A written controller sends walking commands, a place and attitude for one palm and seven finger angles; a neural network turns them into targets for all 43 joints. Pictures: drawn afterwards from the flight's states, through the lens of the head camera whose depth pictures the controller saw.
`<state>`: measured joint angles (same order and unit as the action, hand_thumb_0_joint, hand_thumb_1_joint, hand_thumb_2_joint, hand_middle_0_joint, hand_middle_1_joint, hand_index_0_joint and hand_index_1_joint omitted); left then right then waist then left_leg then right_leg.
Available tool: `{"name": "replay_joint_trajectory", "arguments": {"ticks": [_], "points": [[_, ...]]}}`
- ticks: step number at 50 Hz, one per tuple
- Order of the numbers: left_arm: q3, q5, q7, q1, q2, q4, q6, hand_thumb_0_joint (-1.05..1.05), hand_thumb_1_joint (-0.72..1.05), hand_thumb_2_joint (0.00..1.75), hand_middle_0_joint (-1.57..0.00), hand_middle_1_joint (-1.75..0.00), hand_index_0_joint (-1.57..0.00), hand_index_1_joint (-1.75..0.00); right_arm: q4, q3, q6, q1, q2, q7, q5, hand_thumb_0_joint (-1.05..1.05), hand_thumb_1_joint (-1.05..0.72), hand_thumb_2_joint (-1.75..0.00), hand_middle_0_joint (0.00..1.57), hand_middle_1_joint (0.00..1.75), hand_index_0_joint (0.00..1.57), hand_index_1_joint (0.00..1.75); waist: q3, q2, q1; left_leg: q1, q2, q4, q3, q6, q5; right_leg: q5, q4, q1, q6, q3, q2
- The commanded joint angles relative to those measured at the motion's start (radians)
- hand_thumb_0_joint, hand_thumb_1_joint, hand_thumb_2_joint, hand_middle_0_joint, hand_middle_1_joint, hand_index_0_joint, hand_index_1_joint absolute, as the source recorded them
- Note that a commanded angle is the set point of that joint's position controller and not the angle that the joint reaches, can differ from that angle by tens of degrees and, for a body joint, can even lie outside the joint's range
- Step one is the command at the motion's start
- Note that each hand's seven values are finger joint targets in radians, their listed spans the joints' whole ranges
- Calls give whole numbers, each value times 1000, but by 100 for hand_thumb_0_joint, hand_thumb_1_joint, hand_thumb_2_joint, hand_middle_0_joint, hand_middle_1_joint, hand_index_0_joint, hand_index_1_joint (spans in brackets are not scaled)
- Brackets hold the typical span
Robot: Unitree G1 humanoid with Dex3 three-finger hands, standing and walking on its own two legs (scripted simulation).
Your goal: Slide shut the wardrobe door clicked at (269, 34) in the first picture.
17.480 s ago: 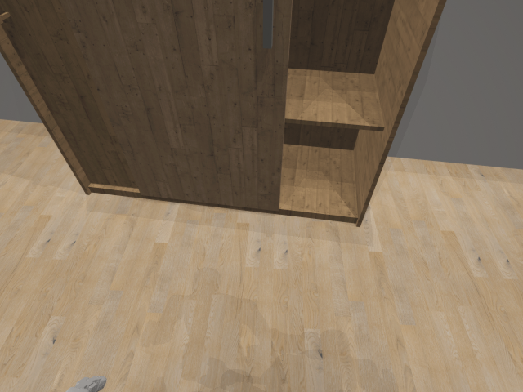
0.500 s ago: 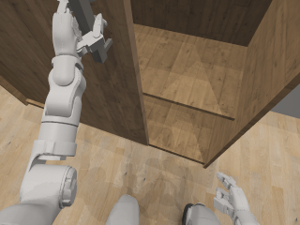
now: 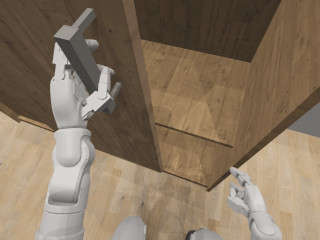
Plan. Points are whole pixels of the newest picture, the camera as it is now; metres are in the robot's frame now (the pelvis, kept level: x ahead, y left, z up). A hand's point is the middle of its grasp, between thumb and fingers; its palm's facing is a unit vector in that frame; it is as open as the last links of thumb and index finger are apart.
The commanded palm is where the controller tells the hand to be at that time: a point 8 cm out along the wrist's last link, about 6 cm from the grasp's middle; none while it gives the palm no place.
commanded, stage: step sideways, sliding the door along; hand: left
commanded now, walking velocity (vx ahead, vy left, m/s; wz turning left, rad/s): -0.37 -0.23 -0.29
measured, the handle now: (99, 69) +0.38 +0.18 +0.19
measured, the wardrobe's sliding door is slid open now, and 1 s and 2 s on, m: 0.28 0.06 0.00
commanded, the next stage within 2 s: stop walking and hold the door there in 1.40 s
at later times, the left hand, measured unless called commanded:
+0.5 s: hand (166, 112) +0.31 +0.04 +0.18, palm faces +0.07 -1.00 +0.00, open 7.1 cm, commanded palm +0.28 +0.04 +0.19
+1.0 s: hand (231, 130) +0.29 -0.06 +0.18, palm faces +0.07 -1.00 -0.04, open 6.7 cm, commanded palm +0.26 -0.07 +0.19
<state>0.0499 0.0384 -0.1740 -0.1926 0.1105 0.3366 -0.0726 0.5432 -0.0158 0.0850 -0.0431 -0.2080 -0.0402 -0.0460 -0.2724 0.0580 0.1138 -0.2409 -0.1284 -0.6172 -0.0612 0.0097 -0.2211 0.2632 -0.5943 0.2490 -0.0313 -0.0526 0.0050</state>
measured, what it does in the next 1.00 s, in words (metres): steps to the right: right foot, then right foot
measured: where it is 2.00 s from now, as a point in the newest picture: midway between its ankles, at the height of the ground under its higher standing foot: outside the picture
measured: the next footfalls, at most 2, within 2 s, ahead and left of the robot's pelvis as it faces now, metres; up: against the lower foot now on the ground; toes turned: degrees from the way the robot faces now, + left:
right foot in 0.26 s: +0.09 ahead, -0.15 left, +0.00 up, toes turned -8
right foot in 0.70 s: -0.03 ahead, -0.27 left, +0.00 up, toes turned -12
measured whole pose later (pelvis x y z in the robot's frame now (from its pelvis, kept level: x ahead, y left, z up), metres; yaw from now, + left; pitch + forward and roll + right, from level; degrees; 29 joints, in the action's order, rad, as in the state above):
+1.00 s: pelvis -0.09 -0.17 -0.02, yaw -9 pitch -4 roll +0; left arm 0.10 0.06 -0.13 -0.39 0.17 0.12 -0.09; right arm 0.58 -0.07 0.06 -0.10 -0.21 -0.07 -0.03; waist -0.27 0.02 0.09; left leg -0.22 -0.24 -0.59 -0.07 0.15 -0.28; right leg 0.35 -0.67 0.30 -0.01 -0.06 -0.02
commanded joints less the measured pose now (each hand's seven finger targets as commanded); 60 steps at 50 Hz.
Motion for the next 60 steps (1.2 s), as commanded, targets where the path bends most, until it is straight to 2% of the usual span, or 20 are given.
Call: {"name": "replay_joint_trajectory", "arguments": {"ticks": [1,3,11,13,15,16,20,23,25,34,36,38,40,42,44,46,52,54,55,60], "points": [[-323,13,126,-280,-2,467,-197,0,90,90,-45,-140,-45,-140,-177,-71,24,26,-126,-16,9,0,-90,-90,20,30,20,30,613,77,-121,564,-346,169,134,-137,1068,10,-286,157,43,67,41],[-344,-22,135,-289,-43,478,-212,0,90,90,-45,-140,-45,-140,-178,-59,30,26,-102,-28,29,0,-90,-90,20,30,20,30,511,142,-126,527,-348,147,67,-164,1086,229,-371,259,41,62,25],[-322,-42,132,-325,12,480,-209,0,90,90,-45,-140,-45,-140,-160,-53,71,64,-95,-37,8,0,-90,-90,20,30,20,30,447,163,-144,388,-242,-43,-99,-44,842,-142,41,-10,32,-48,-9],[-316,-38,138,-327,10,488,-213,0,90,90,-45,-140,-45,-140,-166,-48,72,82,-77,-36,1,0,-90,-90,20,30,20,30,467,51,-145,247,-182,-123,-91,-47,610,-453,78,-141,36,-27,30],[-270,-15,125,-270,51,454,-208,0,90,90,-45,-140,-45,-140,-163,-79,74,62,-67,-20,-6,0,-90,-90,20,30,20,30,578,-403,-129,-1,45,-367,-47,35,-230,-1229,73,-306,-105,349,248],[-269,-2,108,-193,52,435,-191,0,90,90,-45,-140,-45,-140,-141,-75,74,39,-66,-12,0,0,-90,-90,20,30,20,30,587,-379,-125,-38,45,-371,44,18,-432,-1246,84,-271,-131,396,310],[-294,-3,87,-229,16,552,-227,0,90,90,-45,-140,-45,-140,-93,-46,52,61,-33,-5,17,0,-90,-90,20,30,20,30,648,-209,-156,53,-2,86,-13,22,-83,-1120,-43,-332,-97,227,247],[-275,3,115,-264,28,481,-228,0,90,90,-45,-140,-45,-140,-138,-81,32,82,-104,-17,23,0,-90,-90,20,30,20,30,630,28,-140,392,-353,196,132,-119,718,-253,-213,57,27,91,83],[-231,-32,131,-362,48,485,-232,0,90,90,-45,-140,-45,-140,-145,-62,27,92,-79,-29,50,0,-90,-90,20,30,20,30,506,237,-137,215,-436,216,135,-185,747,244,-391,106,39,94,50],[-224,-20,138,-484,34,268,-188,0,90,90,-45,-140,-45,-140,-119,-72,33,43,-96,-38,-4,0,-90,-90,20,30,20,30,468,150,-143,285,-241,-44,-36,-65,519,-126,130,-55,54,-34,6],[-227,-9,134,-504,52,268,-175,0,90,90,-45,-140,-45,-140,-114,-72,40,23,-84,-29,-26,0,-90,-90,20,30,20,30,512,-38,-158,260,-154,-123,-54,-74,380,-466,206,-134,38,9,59],[-206,-6,127,-503,78,218,-165,0,90,90,-45,-140,-45,-140,-107,-84,37,58,-76,-8,-14,0,-90,-90,20,30,20,30,564,-399,-147,4,5,-283,-2,16,-234,-893,114,-219,-96,310,225],[-273,13,119,-495,11,311,-168,0,90,90,-45,-140,-45,-140,-85,-50,39,48,-32,10,-2,0,-90,-90,20,30,20,30,580,-238,-159,-46,11,-117,39,-4,-296,-908,48,-288,-101,277,245],[-248,20,109,-532,35,313,-179,0,90,90,-45,-140,-45,-140,-71,-61,27,47,-56,19,12,0,-90,-90,20,30,20,30,624,-106,-177,244,-85,184,4,-27,247,-700,-72,-164,-28,106,159],[-237,23,140,-517,18,233,-175,0,90,90,-45,-140,-45,-140,-106,-96,16,33,-125,-5,24,0,-90,-90,20,30,20,30,622,113,-145,456,-396,171,224,-173,816,83,-209,106,37,63,24],[-208,3,149,-585,43,221,-175,0,90,90,-45,-140,-45,-140,-110,-86,13,52,-100,-24,25,0,-90,-90,20,30,20,30,523,290,-134,353,-368,137,122,-163,760,221,-173,103,32,64,17],[-219,0,155,-681,41,59,-137,0,90,90,-45,-140,-45,-140,-110,-80,17,30,-103,-28,-22,0,-90,-90,20,30,20,30,504,64,-146,174,-156,-14,-25,-73,263,-153,116,-142,35,-2,-2],[-194,2,142,-687,84,17,-128,0,90,90,-45,-140,-45,-140,-94,-84,8,24,-81,-5,-21,0,-90,-90,20,30,20,30,514,-294,-145,28,8,-193,-24,-4,-197,-311,221,-143,-32,287,162],[-207,8,134,-669,67,12,-126,0,90,90,-45,-140,-45,-140,-86,-81,7,26,-74,3,-23,0,-90,-90,20,30,20,30,513,-278,-134,-45,51,-297,28,-9,-331,-352,241,-162,-69,382,215],[-179,28,108,-694,96,79,-151,0,90,90,-45,-140,-45,-140,-54,-74,-5,10,-75,31,5,0,-90,-90,20,30,20,30,621,-157,-155,218,-35,209,-12,-20,129,-681,-6,-210,-65,191,163]]}}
